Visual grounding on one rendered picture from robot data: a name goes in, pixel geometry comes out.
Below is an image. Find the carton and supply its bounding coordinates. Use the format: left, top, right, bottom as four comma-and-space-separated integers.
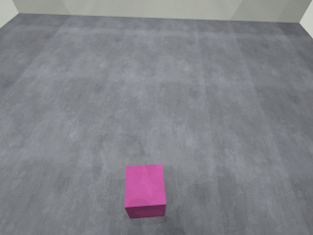
124, 164, 166, 219

